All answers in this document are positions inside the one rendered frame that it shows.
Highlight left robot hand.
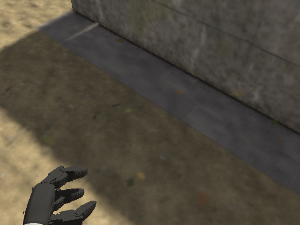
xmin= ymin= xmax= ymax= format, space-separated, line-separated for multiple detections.
xmin=22 ymin=165 xmax=97 ymax=225

